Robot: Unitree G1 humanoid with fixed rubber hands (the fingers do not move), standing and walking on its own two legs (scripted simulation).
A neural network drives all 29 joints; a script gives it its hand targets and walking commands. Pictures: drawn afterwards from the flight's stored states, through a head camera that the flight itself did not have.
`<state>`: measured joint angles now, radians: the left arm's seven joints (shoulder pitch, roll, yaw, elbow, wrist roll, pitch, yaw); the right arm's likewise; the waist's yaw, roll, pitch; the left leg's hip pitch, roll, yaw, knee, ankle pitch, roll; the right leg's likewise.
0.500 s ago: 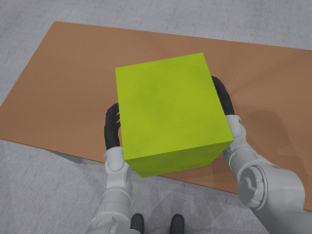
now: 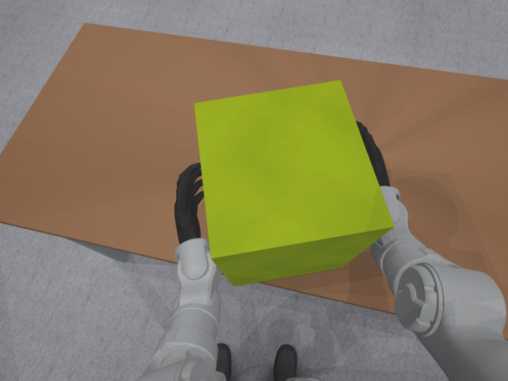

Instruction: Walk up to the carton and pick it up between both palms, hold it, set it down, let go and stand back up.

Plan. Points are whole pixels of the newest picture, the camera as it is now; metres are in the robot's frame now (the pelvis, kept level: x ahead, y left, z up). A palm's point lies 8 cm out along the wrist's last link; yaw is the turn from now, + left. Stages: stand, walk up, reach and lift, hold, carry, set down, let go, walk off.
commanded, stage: reach and lift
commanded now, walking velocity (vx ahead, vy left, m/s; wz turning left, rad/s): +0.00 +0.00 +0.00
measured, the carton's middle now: (279, 198) +0.41 +0.02 -0.02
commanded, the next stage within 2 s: none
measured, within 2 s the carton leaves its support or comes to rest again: leaves its support in 0.48 s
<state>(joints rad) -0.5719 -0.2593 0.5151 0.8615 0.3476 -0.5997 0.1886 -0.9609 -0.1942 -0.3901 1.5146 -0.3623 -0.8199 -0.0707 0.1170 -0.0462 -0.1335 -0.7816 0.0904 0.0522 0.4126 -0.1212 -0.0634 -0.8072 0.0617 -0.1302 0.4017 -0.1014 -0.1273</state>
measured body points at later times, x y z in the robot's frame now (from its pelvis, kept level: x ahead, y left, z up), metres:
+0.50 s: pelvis -0.01 +0.02 +0.00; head +0.13 +0.03 +0.43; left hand +0.35 +0.17 -0.03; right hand +0.44 -0.11 +0.01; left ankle +0.01 +0.17 -0.72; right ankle +0.03 -0.04 -0.72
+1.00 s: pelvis -0.02 +0.03 +0.01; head +0.00 +0.04 +0.46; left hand +0.36 +0.18 +0.07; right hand +0.42 -0.10 +0.12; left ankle +0.01 +0.17 -0.72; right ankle +0.03 -0.04 -0.72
